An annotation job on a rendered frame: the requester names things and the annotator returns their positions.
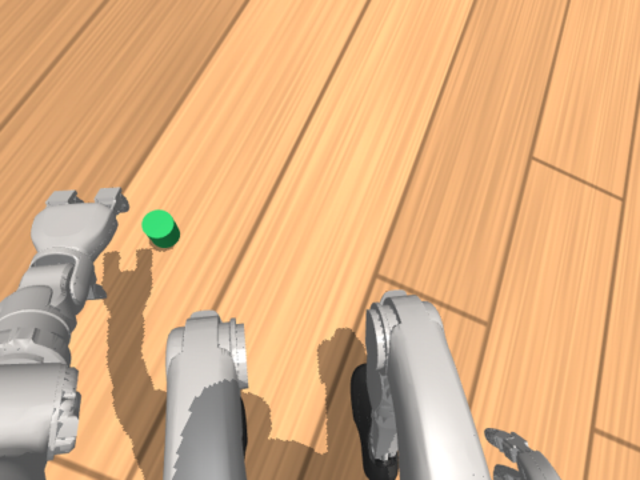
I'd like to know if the left robot arm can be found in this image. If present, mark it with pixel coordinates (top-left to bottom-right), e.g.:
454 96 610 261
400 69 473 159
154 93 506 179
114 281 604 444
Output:
0 247 95 480

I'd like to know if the left robot hand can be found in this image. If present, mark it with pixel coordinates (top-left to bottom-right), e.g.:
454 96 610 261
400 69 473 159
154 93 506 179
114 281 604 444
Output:
31 187 129 300

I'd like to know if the right robot hand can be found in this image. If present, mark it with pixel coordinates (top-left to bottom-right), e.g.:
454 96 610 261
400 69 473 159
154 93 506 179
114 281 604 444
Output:
484 428 561 480

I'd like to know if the right robot foot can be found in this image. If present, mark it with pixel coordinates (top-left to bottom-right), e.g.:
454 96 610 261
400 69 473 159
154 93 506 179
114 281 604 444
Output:
350 363 399 480

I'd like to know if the tin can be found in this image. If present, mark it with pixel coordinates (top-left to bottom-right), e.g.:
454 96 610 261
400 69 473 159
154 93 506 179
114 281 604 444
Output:
142 210 180 248

